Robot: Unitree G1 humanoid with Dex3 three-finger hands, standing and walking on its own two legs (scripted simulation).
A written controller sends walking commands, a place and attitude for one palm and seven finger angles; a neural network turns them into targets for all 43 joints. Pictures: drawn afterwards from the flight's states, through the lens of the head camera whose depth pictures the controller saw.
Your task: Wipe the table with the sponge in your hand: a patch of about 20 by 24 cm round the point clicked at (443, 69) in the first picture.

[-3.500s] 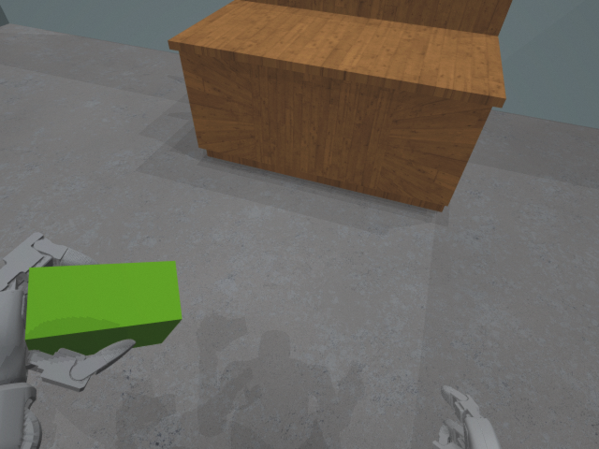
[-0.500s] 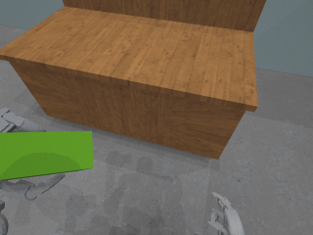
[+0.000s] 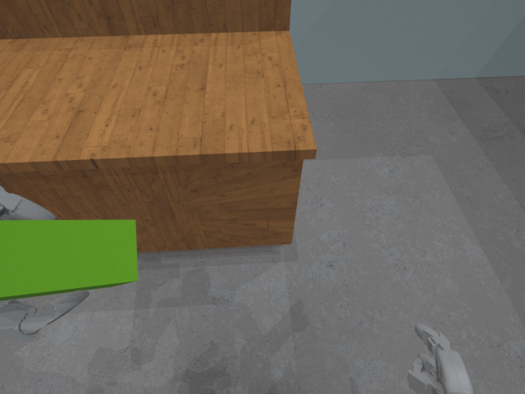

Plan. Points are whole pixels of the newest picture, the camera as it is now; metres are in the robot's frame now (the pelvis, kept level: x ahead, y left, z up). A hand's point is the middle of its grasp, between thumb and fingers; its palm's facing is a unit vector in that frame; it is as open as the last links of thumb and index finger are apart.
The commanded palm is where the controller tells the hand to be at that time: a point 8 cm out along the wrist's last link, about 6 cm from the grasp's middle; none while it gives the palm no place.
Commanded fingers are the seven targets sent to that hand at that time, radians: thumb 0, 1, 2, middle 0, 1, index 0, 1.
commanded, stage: turn to face it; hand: left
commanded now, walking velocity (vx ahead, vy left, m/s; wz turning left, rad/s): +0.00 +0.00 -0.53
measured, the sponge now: (81, 259) +0.23 +0.20 +0.17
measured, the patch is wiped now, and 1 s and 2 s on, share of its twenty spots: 0.00 0.00 0.00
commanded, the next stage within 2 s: take the last steps up to it in 0.48 s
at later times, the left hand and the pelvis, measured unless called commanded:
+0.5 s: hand (147, 261) +0.23 +0.14 +0.16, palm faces +0.17 -0.86 -0.48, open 10.5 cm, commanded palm +0.16 +0.21 +0.18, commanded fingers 0.00 0.10 1.30 -1.20 -1.60 -1.20 -1.60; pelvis -0.06 -0.03 -0.01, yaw -13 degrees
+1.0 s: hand (132, 290) +0.20 +0.14 +0.16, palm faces +0.23 -0.88 -0.41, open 10.5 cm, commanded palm +0.17 +0.19 +0.18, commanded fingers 0.00 0.10 1.30 -1.20 -1.60 -1.20 -1.60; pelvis -0.06 -0.04 +0.00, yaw -15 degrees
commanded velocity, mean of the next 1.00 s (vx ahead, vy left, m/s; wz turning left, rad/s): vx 0.13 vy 0.06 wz -0.17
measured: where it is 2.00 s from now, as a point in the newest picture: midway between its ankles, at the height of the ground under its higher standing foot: outside the picture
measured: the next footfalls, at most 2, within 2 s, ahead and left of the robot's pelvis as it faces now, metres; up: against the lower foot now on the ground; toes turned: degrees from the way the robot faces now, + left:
left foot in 0.12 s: +0.01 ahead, +0.16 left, +0.00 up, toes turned -1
right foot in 0.40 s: -0.01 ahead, -0.13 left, +0.00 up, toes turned -16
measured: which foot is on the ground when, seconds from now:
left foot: up 0.00-0.10, down 0.12-0.44, up 0.46-0.74, down 0.76-1.00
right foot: down 0.00-0.14, up 0.16-0.38, down 0.40-0.78, up 0.80-1.00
